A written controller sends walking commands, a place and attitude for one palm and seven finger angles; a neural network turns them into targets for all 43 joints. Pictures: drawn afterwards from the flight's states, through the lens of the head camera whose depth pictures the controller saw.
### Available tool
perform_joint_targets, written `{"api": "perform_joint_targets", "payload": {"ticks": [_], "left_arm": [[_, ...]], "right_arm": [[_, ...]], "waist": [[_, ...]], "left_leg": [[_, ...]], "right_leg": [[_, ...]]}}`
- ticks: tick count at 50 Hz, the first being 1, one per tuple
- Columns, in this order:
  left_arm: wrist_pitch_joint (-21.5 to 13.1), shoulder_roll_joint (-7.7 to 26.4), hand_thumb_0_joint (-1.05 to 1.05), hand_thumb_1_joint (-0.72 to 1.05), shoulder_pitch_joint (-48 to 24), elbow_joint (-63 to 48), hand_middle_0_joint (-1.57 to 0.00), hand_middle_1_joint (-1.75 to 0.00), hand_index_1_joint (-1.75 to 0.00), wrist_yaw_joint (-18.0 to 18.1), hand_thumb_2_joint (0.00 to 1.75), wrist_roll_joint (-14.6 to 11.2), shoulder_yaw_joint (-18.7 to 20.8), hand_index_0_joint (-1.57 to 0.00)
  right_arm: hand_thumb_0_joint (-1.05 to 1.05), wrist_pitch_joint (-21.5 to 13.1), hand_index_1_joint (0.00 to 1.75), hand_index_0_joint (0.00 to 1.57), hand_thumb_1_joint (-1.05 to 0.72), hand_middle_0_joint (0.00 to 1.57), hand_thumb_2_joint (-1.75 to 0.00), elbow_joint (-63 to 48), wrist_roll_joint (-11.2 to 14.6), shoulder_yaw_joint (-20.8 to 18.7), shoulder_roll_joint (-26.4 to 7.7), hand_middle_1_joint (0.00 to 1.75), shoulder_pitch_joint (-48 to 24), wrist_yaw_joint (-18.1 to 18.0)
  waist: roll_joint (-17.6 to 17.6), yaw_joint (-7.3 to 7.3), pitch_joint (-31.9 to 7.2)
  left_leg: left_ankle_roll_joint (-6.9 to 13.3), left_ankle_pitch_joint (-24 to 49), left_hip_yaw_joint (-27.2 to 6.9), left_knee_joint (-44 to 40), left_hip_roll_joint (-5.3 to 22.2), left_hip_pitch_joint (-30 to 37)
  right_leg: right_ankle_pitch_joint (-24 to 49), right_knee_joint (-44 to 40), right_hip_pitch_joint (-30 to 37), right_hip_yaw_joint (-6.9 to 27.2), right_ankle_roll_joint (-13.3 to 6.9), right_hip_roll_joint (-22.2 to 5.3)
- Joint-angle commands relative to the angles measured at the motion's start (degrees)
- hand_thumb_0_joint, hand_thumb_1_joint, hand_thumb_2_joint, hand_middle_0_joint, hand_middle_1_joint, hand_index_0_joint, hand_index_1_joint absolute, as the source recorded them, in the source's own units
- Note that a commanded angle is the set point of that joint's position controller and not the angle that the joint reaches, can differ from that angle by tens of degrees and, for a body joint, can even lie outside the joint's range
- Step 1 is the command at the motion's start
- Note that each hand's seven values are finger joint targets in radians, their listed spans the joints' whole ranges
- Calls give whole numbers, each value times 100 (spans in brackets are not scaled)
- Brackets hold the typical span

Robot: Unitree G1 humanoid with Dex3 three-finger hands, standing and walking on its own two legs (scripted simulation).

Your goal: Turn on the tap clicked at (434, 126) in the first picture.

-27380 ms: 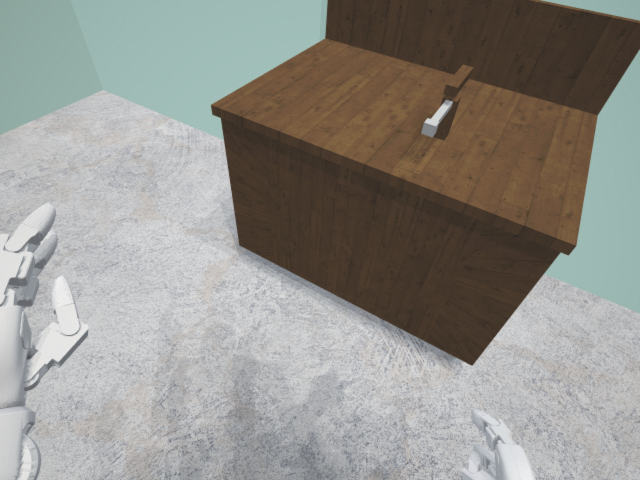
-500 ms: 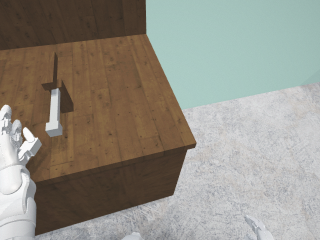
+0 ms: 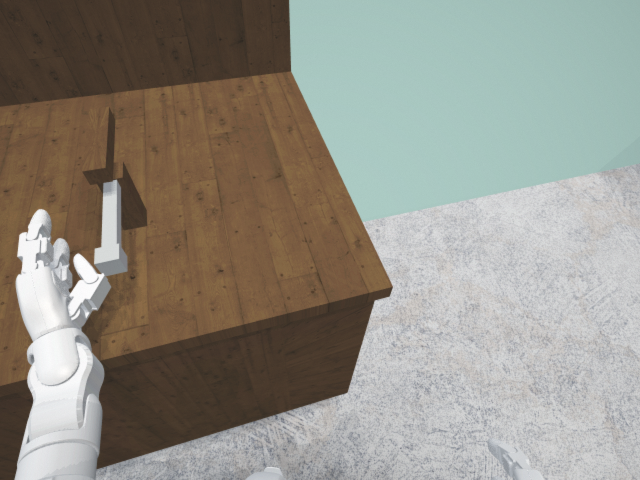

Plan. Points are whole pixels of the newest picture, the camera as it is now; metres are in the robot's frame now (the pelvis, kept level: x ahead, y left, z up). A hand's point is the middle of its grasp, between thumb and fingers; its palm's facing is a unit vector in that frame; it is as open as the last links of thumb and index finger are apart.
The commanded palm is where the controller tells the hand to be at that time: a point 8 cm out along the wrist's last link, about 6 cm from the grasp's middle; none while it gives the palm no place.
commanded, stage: push the lever round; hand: left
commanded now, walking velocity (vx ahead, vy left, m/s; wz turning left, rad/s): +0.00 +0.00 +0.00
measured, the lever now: (111, 260) +0.36 +0.28 +0.07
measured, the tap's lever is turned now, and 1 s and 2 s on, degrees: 1 27 56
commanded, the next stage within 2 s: none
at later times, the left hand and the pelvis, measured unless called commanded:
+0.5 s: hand (137, 274) +0.34 +0.25 +0.06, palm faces +0.59 -0.81 -0.07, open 7.7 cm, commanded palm +0.30 +0.27 +0.07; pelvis +0.00 -0.01 +0.00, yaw +1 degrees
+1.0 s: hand (171, 259) +0.36 +0.21 +0.06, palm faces +0.68 -0.73 -0.08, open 7.7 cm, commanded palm +0.32 +0.23 +0.07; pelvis +0.00 -0.02 +0.00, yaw +1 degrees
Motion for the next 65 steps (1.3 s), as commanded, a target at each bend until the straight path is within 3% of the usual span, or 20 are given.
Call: {"api": "perform_joint_targets", "payload": {"ticks": [1,2,8,21,24,26,29,31,35,36,37,41,43,46,50,51,56,59,61,65], "left_arm": [[-491,1346,0,90,-1306,-1401,-15,-15,-15,111,90,190,307,-15],[-517,1081,0,90,-1489,-1508,-15,-15,-15,102,90,221,9,-15],[-484,897,0,90,-1783,-1334,-15,-15,-15,209,90,194,-154,-15],[-326,693,0,90,-1954,-1259,-15,-15,-15,914,90,502,-289,-15],[-295,465,0,90,-2328,-1136,-15,-15,-15,1065,90,539,-519,-15],[-285,620,0,90,-2207,-1105,-15,-15,-15,1214,90,607,-322,-15],[-271,273,0,90,-2382,-1121,-15,-15,-15,1371,90,688,-659,-15],[-204,562,0,90,-2296,-981,-15,-15,-15,1523,90,757,-355,-15],[-183,251,0,90,-2511,-1053,-15,-15,-15,1723,90,790,-595,-15],[-144,453,0,90,-2372,-893,-15,-15,-15,1796,90,855,-382,-15],[-164,155,0,90,-2540,-1069,-15,-15,-15,1830,90,852,-658,-15],[-132,288,0,90,-2468,-962,-15,-15,-15,2064,90,972,-501,-15],[-149,-120,0,90,-2612,-1065,-15,-15,-15,2145,90,1020,-871,-15],[-107,58,0,90,-2485,-977,-15,-15,-15,2324,90,1070,-636,-15],[-82,-425,0,90,-2882,-953,-15,-15,-15,2492,90,1144,-1092,-15],[-58,-202,0,90,-2737,-888,-15,-15,-15,2567,90,1184,-821,-15],[41,-256,0,90,-2888,-689,-15,-15,-15,2794,90,1267,-804,-15],[60,-637,0,90,-3358,-651,-15,-15,-15,2908,90,1309,-1127,-15],[94,-427,0,90,-3398,-467,-15,-15,-15,3031,90,1363,-887,-15],[124,-646,0,90,-3772,-276,-15,-15,-15,3183,90,1404,-1032,-15]], "right_arm": [[0,-261,30,20,-90,20,-90,-710,-7,-316,-890,30,-179,-69],[0,-256,30,20,-90,20,-90,-727,-10,-298,-856,30,-209,-49],[0,-255,30,20,-90,20,-90,-690,7,-286,-856,30,-277,-66],[0,-159,30,20,-90,20,-90,-686,-63,-273,-812,30,-331,-30],[0,-139,30,20,-90,20,-90,-688,-49,-254,-777,30,-390,-32],[0,-114,30,20,-90,20,-90,-656,-74,-265,-792,30,-376,-39],[0,-103,30,20,-90,20,-90,-698,-97,-267,-752,30,-409,-6],[0,-50,30,20,-90,20,-90,-638,-102,-272,-776,30,-386,-19],[0,-9,30,20,-90,20,-90,-689,-122,-276,-720,30,-414,13],[0,26,30,20,-90,20,-90,-630,-134,-292,-738,30,-387,1],[0,36,30,20,-90,20,-90,-693,-132,-283,-700,30,-424,26],[0,85,30,20,-90,20,-90,-633,-155,-305,-714,30,-411,36],[0,80,30,20,-90,20,-90,-676,-165,-313,-670,30,-432,83],[0,119,30,20,-90,20,-90,-605,-192,-348,-698,30,-419,80],[0,120,30,20,-90,20,-90,-596,-205,-339,-653,30,-490,108],[0,141,30,20,-90,20,-90,-551,-216,-366,-669,30,-481,94],[0,212,30,20,-90,20,-90,-518,-239,-367,-641,30,-528,102],[0,221,30,20,-90,20,-90,-515,-256,-347,-588,30,-565,129],[0,246,30,20,-90,20,-90,-425,-281,-358,-608,30,-553,121],[0,282,30,20,-90,20,-90,-437,-311,-352,-556,30,-586,156]], "waist": [[461,24,-1485],[528,-52,-1536],[187,-139,-1355],[292,-71,-1509],[42,-198,-1376],[119,-110,-1392],[129,-148,-1554],[153,-90,-1525],[14,-141,-1692],[60,-69,-1586],[53,-153,-1671],[65,-75,-1606],[69,-135,-1658],[7,-89,-1676],[-60,-206,-1621],[47,-121,-1602],[-52,-109,-1644],[-68,-220,-1654],[3,-180,-1637],[-86,-255,-1799]], "left_leg": [[-149,1559,-296,-723,130,1251],[-173,1612,-305,-719,130,1336],[-106,1200,-282,-715,116,1163],[-62,1214,-228,-601,54,1060],[-31,1011,-214,-599,57,976],[-41,1005,-230,-626,52,960],[-28,1084,-193,-576,35,1033],[-32,1115,-196,-574,31,947],[-22,1226,-142,-533,21,959],[-41,1226,-167,-556,36,915],[-27,1266,-136,-549,25,981],[-38,1307,-156,-551,39,919],[-38,1413,-143,-524,46,1032],[-48,1449,-156,-506,59,994],[-39,1352,-144,-498,62,1023],[-58,1380,-157,-520,68,1029],[-71,1355,-152,-523,64,929],[-70,1333,-147,-518,62,1010],[-93,1287,-180,-528,66,960],[-82,1334,-132,-446,60,938]], "right_leg": [[1295,-530,345,152,-63,16],[1304,-505,286,140,-57,2],[1149,-590,228,159,-36,2],[1313,-579,364,207,-41,-47],[1199,-637,285,210,-15,-61],[1156,-645,328,213,-30,-58],[1273,-616,364,220,-26,-73],[1315,-631,417,237,-33,-81],[1522,-621,546,245,-11,-103],[1488,-627,537,244,-31,-89],[1546,-621,558,234,-12,-114],[1584,-625,586,253,-37,-101],[1677,-587,556,218,-41,-107],[1715,-601,589,230,-40,-102],[1605,-620,478,211,-38,-119],[1573,-627,477,211,-53,-109],[1558,-623,528,212,-52,-127],[1491,-633,444,172,-50,-140],[1396,-640,402,170,-65,-130],[1493,-606,417,168,-47,-156]]}}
